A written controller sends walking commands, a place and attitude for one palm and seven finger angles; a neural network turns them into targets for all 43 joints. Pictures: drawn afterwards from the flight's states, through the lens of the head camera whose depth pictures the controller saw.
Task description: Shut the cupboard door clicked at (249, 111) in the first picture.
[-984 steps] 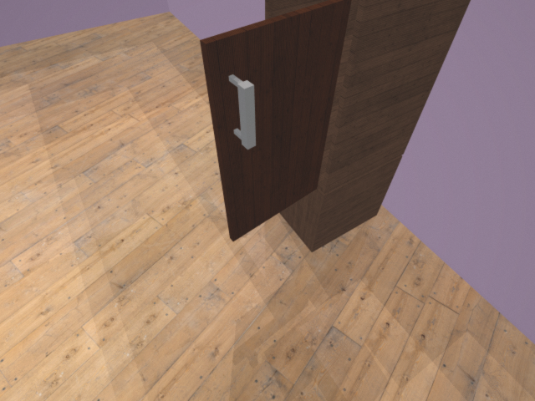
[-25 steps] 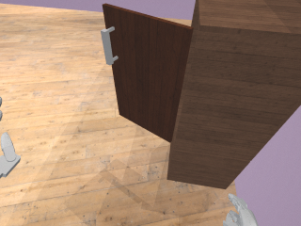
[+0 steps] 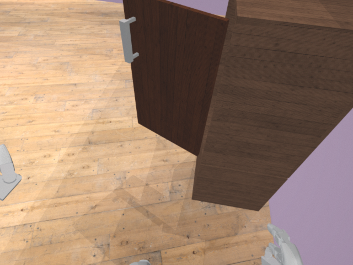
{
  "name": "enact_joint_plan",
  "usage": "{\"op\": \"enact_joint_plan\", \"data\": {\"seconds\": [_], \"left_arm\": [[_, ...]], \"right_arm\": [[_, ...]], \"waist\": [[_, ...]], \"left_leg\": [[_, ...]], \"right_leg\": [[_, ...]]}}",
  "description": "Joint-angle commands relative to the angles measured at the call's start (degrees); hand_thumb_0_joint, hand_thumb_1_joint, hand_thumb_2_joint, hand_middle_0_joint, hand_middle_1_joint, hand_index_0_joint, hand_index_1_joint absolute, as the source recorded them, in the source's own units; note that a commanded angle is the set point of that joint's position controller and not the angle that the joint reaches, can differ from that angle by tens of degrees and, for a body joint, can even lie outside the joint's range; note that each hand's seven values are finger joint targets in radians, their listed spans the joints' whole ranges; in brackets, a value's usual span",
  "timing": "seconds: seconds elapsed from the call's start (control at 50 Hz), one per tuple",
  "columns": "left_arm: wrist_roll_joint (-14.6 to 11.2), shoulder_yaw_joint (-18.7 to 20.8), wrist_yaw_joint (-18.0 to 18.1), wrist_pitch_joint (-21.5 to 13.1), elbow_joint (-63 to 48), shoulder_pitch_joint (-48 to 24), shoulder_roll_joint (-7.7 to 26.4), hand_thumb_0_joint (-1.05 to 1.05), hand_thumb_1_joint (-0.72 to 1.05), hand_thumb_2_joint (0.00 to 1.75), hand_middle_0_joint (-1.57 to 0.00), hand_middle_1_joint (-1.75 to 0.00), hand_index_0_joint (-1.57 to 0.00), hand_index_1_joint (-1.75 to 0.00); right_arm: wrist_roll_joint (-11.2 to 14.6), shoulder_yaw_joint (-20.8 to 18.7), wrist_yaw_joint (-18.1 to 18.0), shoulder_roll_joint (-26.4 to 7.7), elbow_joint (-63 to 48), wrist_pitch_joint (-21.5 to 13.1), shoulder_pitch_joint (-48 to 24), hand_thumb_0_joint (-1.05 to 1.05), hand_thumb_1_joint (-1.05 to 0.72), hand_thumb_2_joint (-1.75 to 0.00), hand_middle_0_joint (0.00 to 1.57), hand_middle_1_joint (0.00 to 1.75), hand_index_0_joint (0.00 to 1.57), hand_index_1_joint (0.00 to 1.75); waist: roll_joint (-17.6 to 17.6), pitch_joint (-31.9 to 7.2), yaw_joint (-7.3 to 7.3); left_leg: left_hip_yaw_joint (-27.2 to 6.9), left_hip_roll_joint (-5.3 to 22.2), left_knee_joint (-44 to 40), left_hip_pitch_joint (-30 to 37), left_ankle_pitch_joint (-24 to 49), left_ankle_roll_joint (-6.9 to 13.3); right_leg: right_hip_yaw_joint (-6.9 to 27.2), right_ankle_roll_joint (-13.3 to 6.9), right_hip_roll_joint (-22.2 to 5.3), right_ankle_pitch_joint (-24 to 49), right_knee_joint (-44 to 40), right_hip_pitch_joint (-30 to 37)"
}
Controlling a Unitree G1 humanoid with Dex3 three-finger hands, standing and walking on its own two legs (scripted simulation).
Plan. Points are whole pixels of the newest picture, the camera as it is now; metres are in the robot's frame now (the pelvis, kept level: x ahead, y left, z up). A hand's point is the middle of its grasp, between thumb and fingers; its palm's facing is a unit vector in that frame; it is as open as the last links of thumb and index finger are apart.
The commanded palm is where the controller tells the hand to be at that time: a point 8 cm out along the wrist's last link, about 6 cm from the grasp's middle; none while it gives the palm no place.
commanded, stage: step back with the hand held close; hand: left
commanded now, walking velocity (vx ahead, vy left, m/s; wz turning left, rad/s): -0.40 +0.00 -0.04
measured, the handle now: (130, 40) +0.76 +0.20 +0.13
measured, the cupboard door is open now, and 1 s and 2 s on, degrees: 65 65 65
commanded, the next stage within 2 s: stop stepping back and stand still in 0.64 s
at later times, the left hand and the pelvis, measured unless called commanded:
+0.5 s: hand out of the picture +0.17 +0.28 +0.18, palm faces +0.42 -0.78 -0.47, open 7.4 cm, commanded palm +0.10 +0.31 +0.19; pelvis -0.04 +0.01 +0.01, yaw +0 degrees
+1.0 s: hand out of the picture +0.09 +0.28 +0.18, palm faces +0.43 -0.82 -0.37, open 7.4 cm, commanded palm +0.03 +0.31 +0.19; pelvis -0.13 +0.02 +0.01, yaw -4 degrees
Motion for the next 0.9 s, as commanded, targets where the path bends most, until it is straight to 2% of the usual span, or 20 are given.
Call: {"op": "enact_joint_plan", "data": {"seconds": [0.0,0.06,0.1,0.14,0.2,0.26,0.32,0.34,0.38,0.42,0.48,0.54,0.6,0.64,0.66,0.7,0.74,0.8,0.82,0.88], "left_arm": [[-0.14,9.83,0.88,-4.02,-10.96,-1.88,10.68,0.00,0.90,0.90,-0.20,-0.30,-0.20,-0.30],[-0.32,9.23,-0.39,-3.98,-9.94,-0.94,9.40,0.00,0.90,0.90,-0.20,-0.30,-0.20,-0.30],[-1.02,8.66,-0.65,-4.34,-11.40,-1.44,9.97,0.00,0.90,0.90,-0.20,-0.30,-0.20,-0.30],[-1.73,7.61,-0.19,-4.88,-12.82,-3.11,10.86,0.00,0.90,0.90,-0.20,-0.30,-0.20,-0.30],[-1.66,6.43,0.77,-4.05,-13.64,-5.08,12.60,0.00,0.90,0.90,-0.20,-0.30,-0.20,-0.30],[-1.15,7.44,1.31,-2.69,-11.37,-2.53,13.40,0.00,0.90,0.90,-0.20,-0.30,-0.20,-0.30],[-1.06,7.97,0.88,-2.38,-8.64,-1.79,13.15,0.00,0.90,0.90,-0.20,-0.30,-0.20,-0.30],[-1.24,7.71,0.49,-2.62,-8.21,-1.75,12.90,0.00,0.90,0.90,-0.20,-0.30,-0.20,-0.30],[-1.87,8.97,-0.19,-2.75,-9.38,-0.53,11.88,0.00,0.90,0.90,-0.20,-0.30,-0.20,-0.30],[-1.74,8.01,-1.04,-2.36,-10.56,-0.45,10.12,0.00,0.90,0.90,-0.20,-0.30,-0.20,-0.30],[-2.60,5.09,-0.93,-1.69,-12.57,0.64,8.11,0.00,0.90,0.90,-0.20,-0.30,-0.20,-0.30],[-2.70,3.20,-0.90,-1.39,-15.11,-1.38,8.34,0.00,0.90,0.90,-0.20,-0.30,-0.20,-0.30],[-2.22,6.00,-0.91,-1.60,-15.71,-1.97,12.13,0.00,0.90,0.90,-0.20,-0.30,-0.20,-0.30],[-3.07,6.70,-0.99,-1.85,-15.74,-3.85,12.80,0.00,0.90,0.90,-0.20,-0.30,-0.20,-0.30],[-3.31,7.26,-0.81,-1.85,-15.78,-3.39,13.11,0.00,0.90,0.90,-0.20,-0.30,-0.20,-0.30],[-4.05,7.89,-0.88,-1.36,-15.83,0.50,14.34,0.00,0.90,0.90,-0.20,-0.30,-0.20,-0.30],[-4.56,8.94,-0.69,-0.52,-12.34,6.03,14.58,0.00,0.90,0.90,-0.20,-0.30,-0.20,-0.30],[-4.05,10.46,0.68,1.79,-8.99,6.52,15.61,0.00,0.90,0.90,-0.20,-0.30,-0.20,-0.30],[-3.59,7.47,1.18,2.71,-6.91,4.20,12.68,0.00,0.90,0.90,-0.20,-0.30,-0.20,-0.30],[-1.89,4.04,1.61,3.19,0.27,-5.27,10.49,0.00,0.90,0.90,-0.20,-0.30,-0.20,-0.30]], "right_arm": [[-0.11,-3.04,-1.40,-8.59,-9.36,-3.87,-5.74,0.00,-0.90,-0.90,0.20,0.30,0.20,0.30],[-0.31,-3.43,-1.03,-8.50,-9.18,-4.37,-5.02,0.00,-0.90,-0.90,0.20,0.30,0.20,0.30],[-0.27,-3.45,-0.66,-7.75,-8.19,-4.96,-4.54,0.00,-0.90,-0.90,0.20,0.30,0.20,0.30],[-0.62,-2.68,-0.67,-6.15,-7.11,-5.07,-4.55,0.00,-0.90,-0.90,0.20,0.30,0.20,0.30],[-0.26,-3.19,-0.50,-5.09,-5.97,-4.09,-4.45,0.00,-0.90,-0.90,0.20,0.30,0.20,0.30],[-0.71,-2.36,-0.71,-3.99,-6.55,-2.05,-6.07,0.00,-0.90,-0.90,0.20,0.30,0.20,0.30],[-0.52,-2.52,-1.48,-5.27,-7.06,-0.70,-6.48,0.00,-0.90,-0.90,0.20,0.30,0.20,0.30],[-0.02,-2.92,-1.60,-6.42,-7.54,-0.56,-6.45,0.00,-0.90,-0.90,0.20,0.30,0.20,0.30],[-0.39,-3.04,-1.77,-7.60,-8.79,-0.94,-7.00,0.00,-0.90,-0.90,0.20,0.30,0.20,0.30],[-1.09,-3.51,-1.28,-7.25,-8.67,-2.08,-6.79,0.00,-0.90,-0.90,0.20,0.30,0.20,0.30],[-0.58,-3.20,-0.21,-7.07,-7.71,-3.70,-5.62,0.00,-0.90,-0.90,0.20,0.30,0.20,0.30],[-0.99,-2.40,0.21,-7.11,-6.15,-4.49,-5.83,0.00,-0.90,-0.90,0.20,0.30,0.20,0.30],[-1.86,-2.55,0.22,-7.17,-4.70,-3.62,-4.71,0.00,-0.90,-0.90,0.20,0.30,0.20,0.30],[-1.43,-2.45,-0.19,-7.03,-5.59,-3.12,-5.94,0.00,-0.90,-0.90,0.20,0.30,0.20,0.30],[-1.17,-2.70,-0.23,-6.16,-5.77,-2.54,-5.23,0.00,-0.90,-0.90,0.20,0.30,0.20,0.30],[0.14,-2.44,-0.11,-4.84,-7.08,-1.87,-5.54,0.00,-0.90,-0.90,0.20,0.30,0.20,0.30],[0.73,-2.01,-0.37,-4.97,-8.82,-1.09,-6.50,0.00,-0.90,-0.90,0.20,0.30,0.20,0.30],[-0.44,-1.78,-0.94,-6.01,-7.84,0.09,-6.01,0.00,-0.90,-0.90,0.20,0.30,0.20,0.30],[-0.36,-0.91,-1.25,-5.27,-7.20,0.48,-4.88,0.00,-0.90,-0.90,0.20,0.30,0.20,0.30],[0.12,-0.86,-2.12,-7.13,-6.56,-0.79,-4.04,0.00,-0.90,-0.90,0.20,0.30,0.20,0.30]], "waist": [[13.89,-7.56,1.01],[12.47,-4.87,1.00],[7.83,-6.48,0.45],[3.40,-8.86,0.01],[-3.19,-11.44,-0.52],[-6.72,-8.92,-0.31],[-1.70,-6.35,-0.15],[1.03,-6.80,0.05],[14.35,-10.68,0.89],[15.32,-10.96,1.43],[11.37,-9.73,1.23],[13.77,-11.06,0.92],[12.67,-15.13,0.86],[11.51,-16.21,0.77],[9.86,-18.45,0.16],[-0.97,-21.31,0.02],[-2.09,-14.98,-0.11],[-1.43,-3.96,-0.30],[-3.56,-0.26,-1.01],[-5.32,7.18,-1.53]], "left_leg": [[-16.17,13.94,-24.10,-20.09,-29.10,4.83],[-15.02,14.89,-21.58,-21.71,-30.06,5.03],[-11.36,11.09,-15.54,-9.69,-18.68,2.64],[-6.06,6.42,-8.08,2.15,-6.53,-0.70],[-1.13,1.46,3.30,13.02,-5.49,-3.75],[-2.01,0.67,5.25,12.07,-2.64,-3.75],[-4.27,3.21,-6.74,10.83,7.49,-2.67],[-5.19,5.24,-10.44,10.04,9.91,-2.02],[-14.86,14.50,-22.47,-0.51,1.98,2.44],[-16.84,19.08,-25.65,-5.12,-7.70,5.28],[-12.85,16.62,-22.49,3.90,-4.23,4.40],[-11.12,15.02,-21.02,12.99,5.31,2.19],[-8.30,12.93,-15.46,19.45,20.12,0.04],[-4.76,10.78,-14.20,19.89,20.53,-1.34],[-2.71,9.40,-11.62,23.17,22.77,-1.85],[0.73,5.90,-6.33,27.42,21.96,-2.68],[1.31,3.20,-2.59,23.40,4.18,-3.23],[-2.82,-0.40,10.09,15.55,-5.41,-4.68],[-4.97,0.52,9.97,11.49,-5.67,-4.14],[-6.26,2.34,-1.26,9.45,-5.94,-2.04]], "right_leg": [[0.49,-0.11,3.96,-0.25,12.15,25.36],[1.73,-0.74,4.38,-3.03,12.42,24.57],[5.66,-2.46,1.67,2.10,4.27,16.90],[12.72,-4.40,-4.19,9.36,-3.57,7.91],[19.49,-7.05,-12.02,5.27,-12.56,-1.96],[16.95,-7.48,-13.04,9.93,-12.76,-2.79],[9.39,-3.72,-5.22,9.28,-8.79,0.56],[7.00,-2.19,-1.48,8.03,-6.93,3.52],[0.26,0.07,5.10,0.59,7.47,16.24],[1.55,-0.43,5.10,-11.74,17.14,18.10],[0.02,-0.80,3.84,-15.38,8.95,11.13],[-1.70,-0.95,3.34,-13.00,-3.53,9.70],[0.50,-1.91,1.00,0.76,-12.39,12.10],[0.45,-1.59,0.42,5.98,-10.49,11.90],[1.95,-1.77,-1.12,10.35,-10.53,10.01],[2.19,0.86,-4.07,21.60,-11.15,7.02],[4.92,-1.22,-8.31,8.63,-14.45,0.68],[13.77,-10.23,-14.94,-18.21,-21.17,-10.21],[12.10,-10.34,-14.69,-18.98,-20.34,-8.67],[8.20,-6.02,-9.59,-21.98,-18.59,-7.26]]}}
